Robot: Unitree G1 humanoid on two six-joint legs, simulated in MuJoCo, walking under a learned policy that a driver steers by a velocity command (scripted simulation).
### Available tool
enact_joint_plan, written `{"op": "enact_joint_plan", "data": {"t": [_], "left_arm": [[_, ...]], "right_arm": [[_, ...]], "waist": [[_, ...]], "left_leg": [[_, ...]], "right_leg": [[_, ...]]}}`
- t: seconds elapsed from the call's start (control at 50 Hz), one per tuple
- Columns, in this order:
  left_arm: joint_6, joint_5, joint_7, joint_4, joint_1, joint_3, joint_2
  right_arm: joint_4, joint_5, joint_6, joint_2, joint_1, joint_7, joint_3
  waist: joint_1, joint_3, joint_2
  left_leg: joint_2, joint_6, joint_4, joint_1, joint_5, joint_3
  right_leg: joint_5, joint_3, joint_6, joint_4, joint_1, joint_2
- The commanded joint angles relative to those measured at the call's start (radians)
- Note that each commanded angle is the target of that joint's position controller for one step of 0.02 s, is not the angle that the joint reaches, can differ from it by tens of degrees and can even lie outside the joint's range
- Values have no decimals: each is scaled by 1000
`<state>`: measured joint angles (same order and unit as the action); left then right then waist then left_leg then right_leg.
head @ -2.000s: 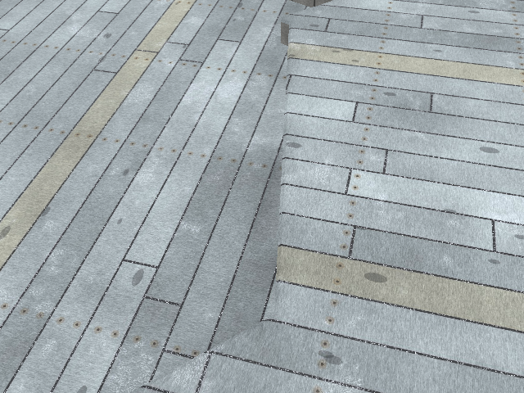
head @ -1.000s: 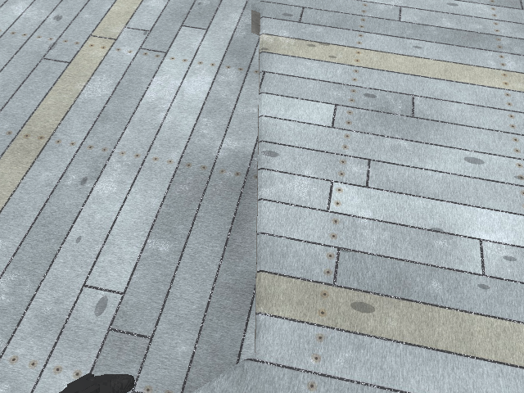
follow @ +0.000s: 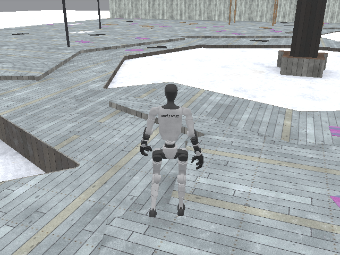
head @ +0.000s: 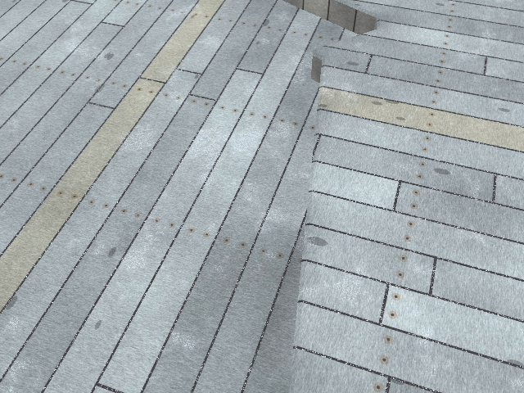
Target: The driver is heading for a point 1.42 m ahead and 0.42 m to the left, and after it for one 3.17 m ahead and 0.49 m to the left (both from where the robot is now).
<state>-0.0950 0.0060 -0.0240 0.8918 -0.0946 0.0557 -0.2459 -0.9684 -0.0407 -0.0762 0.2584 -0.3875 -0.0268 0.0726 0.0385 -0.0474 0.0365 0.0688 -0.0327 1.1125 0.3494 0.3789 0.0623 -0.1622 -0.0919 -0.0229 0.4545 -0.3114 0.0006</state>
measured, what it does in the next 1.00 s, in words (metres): goes down, turning left: left foot 0.13 m lower, then right foot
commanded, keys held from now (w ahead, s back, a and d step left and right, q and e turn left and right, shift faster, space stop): w+q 0.82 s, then w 0.18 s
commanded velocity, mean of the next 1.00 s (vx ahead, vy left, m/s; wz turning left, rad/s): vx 0.50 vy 0.00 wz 0.52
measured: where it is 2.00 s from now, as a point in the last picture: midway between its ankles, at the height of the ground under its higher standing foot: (153, 254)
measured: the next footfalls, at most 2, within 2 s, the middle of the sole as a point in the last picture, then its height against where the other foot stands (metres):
left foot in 0.46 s outside the picture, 0.13 m lower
right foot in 0.92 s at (260, 323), level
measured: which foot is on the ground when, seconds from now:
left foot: up 0.00-0.44, down 0.46-0.92, up 0.94-1.00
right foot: down 0.00-0.48, up 0.50-0.90, down 0.92-1.00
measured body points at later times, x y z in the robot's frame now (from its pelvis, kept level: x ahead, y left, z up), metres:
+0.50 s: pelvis +0.27 +0.08 -0.13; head +0.32 +0.11 +0.31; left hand +0.18 +0.34 -0.27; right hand +0.54 -0.11 -0.22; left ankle +0.34 +0.19 -0.86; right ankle +0.06 -0.11 -0.70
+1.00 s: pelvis +0.54 +0.07 -0.16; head +0.53 +0.05 +0.29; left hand +0.53 +0.38 -0.23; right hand +0.73 -0.13 -0.29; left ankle +0.36 +0.17 -0.79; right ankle +0.66 +0.01 -0.87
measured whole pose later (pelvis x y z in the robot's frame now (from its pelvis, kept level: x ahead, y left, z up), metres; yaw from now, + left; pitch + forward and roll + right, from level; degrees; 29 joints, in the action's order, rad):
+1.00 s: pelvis +0.54 +0.07 -0.16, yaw +33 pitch +0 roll +1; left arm -0.10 0.01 -0.02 0.73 -0.20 0.06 -0.26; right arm -0.83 -0.03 -0.04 0.26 -0.37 -0.03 0.09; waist 0.01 0.06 0.03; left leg -0.08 -0.02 1.20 0.37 0.51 0.23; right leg -0.30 0.00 0.00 0.76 -0.48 0.03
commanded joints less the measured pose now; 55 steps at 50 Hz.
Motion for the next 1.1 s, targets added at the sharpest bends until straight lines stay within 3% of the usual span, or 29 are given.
{"op": "enact_joint_plan", "data": {"t": [0.02,0.12,0.2,0.26,0.4,0.44,0.46,0.48,0.5,0.52,0.54,0.56,0.58,0.62,0.68,0.7,0.74,0.76,0.8,0.86,0.9,0.92,0.94,0.96,0.98,1.0,1.02,1.04,1.1], "left_arm": [[-12,-14,4,5,-73,23,-78],[-28,-30,33,42,-120,49,-145],[-34,-5,61,46,-120,40,-125],[-22,-3,78,45,-171,44,-131],[35,-4,85,13,-273,49,-154],[41,4,72,11,-280,53,-194],[33,10,55,18,-259,52,-199],[23,26,49,5,-215,42,-182],[-10,-2,37,-24,-363,6,-83],[-44,44,20,-99,-311,-5,-130],[-53,75,19,-161,-164,-10,-114],[-45,67,37,-171,-102,-24,-91],[-38,47,61,-181,-56,-22,-97],[-19,-15,67,-177,-92,-20,-74],[-8,-30,47,-239,-54,-45,2],[-14,-23,44,-261,-29,-46,2],[-27,-32,43,-298,-16,-44,-37],[-35,-37,42,-295,11,-27,-93],[-23,-15,48,-309,79,-22,-73],[7,46,51,-321,60,10,-107],[8,39,42,-282,-51,41,-144],[1,24,34,-237,-199,50,-153],[-8,-5,21,-186,-353,53,-205],[-7,-25,-4,-132,-462,74,-279],[-14,6,-15,-103,-473,67,-215],[-11,5,-14,-100,-395,57,-163],[-1,-11,-9,-112,-289,46,-136],[2,-16,-3,-123,-199,35,-109],[-1,-23,22,-89,-219,29,-94]], "right_arm": [[72,3,4,56,-3,-6,30],[144,34,27,24,80,24,31],[203,12,18,71,202,49,49],[248,27,30,40,305,83,32],[300,19,69,42,394,134,15],[244,29,69,99,205,109,49],[201,34,71,156,49,84,87],[152,33,63,254,-108,67,109],[113,54,53,416,-152,83,121],[108,29,46,358,-291,96,107],[85,26,52,308,-348,76,95],[93,12,58,248,-225,57,76],[149,14,42,216,-53,42,58],[190,34,23,143,110,34,30],[175,26,36,142,116,19,27],[168,20,39,116,91,2,19],[198,16,32,141,143,-25,24],[227,26,31,122,173,-31,18],[220,22,30,156,99,-30,30],[172,21,36,143,14,-23,38],[164,39,45,91,-25,-10,31],[160,44,45,27,-45,1,13],[174,54,37,-95,-88,12,-19],[188,0,12,-133,-268,12,-18],[202,-24,2,-6,-111,4,8],[236,-10,6,44,40,1,19],[255,23,16,49,93,-7,19],[267,44,26,72,94,-4,28],[239,42,47,40,51,6,33]], "waist": [[-41,61,-160],[-25,42,-73],[-20,-56,-72],[-78,-38,-60],[-162,-94,0],[-75,14,-26],[39,121,1],[151,159,65],[47,401,425],[104,710,275],[137,682,165],[96,509,2],[41,338,-65],[-47,257,-118],[-100,104,-29],[-98,63,-13],[-129,8,-2],[-110,-1,-25],[-37,30,22],[-26,21,132],[-63,30,158],[-125,72,142],[-133,149,-98],[-35,190,-463],[-99,57,-313],[-109,-43,-252],[-71,-58,-189],[-23,-42,-219],[0,24,-208]], "left_leg": [[88,-22,18,215,-113,52],[79,4,-76,261,-313,28],[53,-20,-327,352,-579,86],[43,-13,-496,243,-783,17],[45,-25,-655,298,-656,-53],[-38,-60,-633,25,-564,-141],[-90,-114,-664,-300,-630,-179],[-57,-178,-679,-533,-910,-144],[127,-402,-310,-1027,-1414,256],[245,-539,-537,-1134,-888,608],[283,-475,-741,-1129,-371,693],[273,-407,-816,-982,-113,701],[286,-393,-797,-764,-163,714],[233,-357,-765,-375,-258,578],[139,-304,-746,-15,-220,437],[124,-284,-756,25,-143,430],[70,-235,-832,168,-52,377],[-7,-208,-835,284,-49,257],[-23,-182,-875,365,-30,196],[45,-139,-789,40,73,299],[38,-105,-651,-30,86,313],[-29,-74,-438,15,35,253],[-129,-30,-13,189,132,168],[-218,3,279,491,265,175],[-166,0,398,674,165,206],[-119,-17,417,726,66,171],[-66,-23,373,656,-32,116],[-26,-20,272,549,-107,101],[-14,9,152,398,-243,37]], "right_leg": [[105,215,-125,-269,228,253],[369,76,-186,-251,212,282],[190,-14,-109,-222,200,239],[65,-86,-93,-100,163,241],[60,-68,-38,251,287,349],[365,-95,-28,511,236,341],[487,-123,-6,763,106,271],[143,-170,79,1152,-80,161],[-755,-59,163,1561,-468,14],[-703,135,175,1653,-593,-3],[-626,182,137,1603,-742,38],[-508,148,113,1528,-821,69],[-429,154,113,1463,-839,99],[-428,185,85,1380,-660,143],[-519,168,47,1267,-648,160],[-367,200,44,1226,-696,164],[-19,209,59,936,-570,183],[208,156,86,683,-370,147],[375,94,138,414,-68,70],[192,112,139,193,-86,46],[-5,83,93,182,-8,37],[-69,106,59,184,140,65],[-180,384,1,147,303,237],[-468,1053,-192,-198,463,485],[-763,1187,-215,-305,423,470],[-734,972,-178,-268,324,418],[-608,771,-143,-229,175,356],[-508,617,-115,-211,46,294],[-347,408,-101,-242,-27,211]]}}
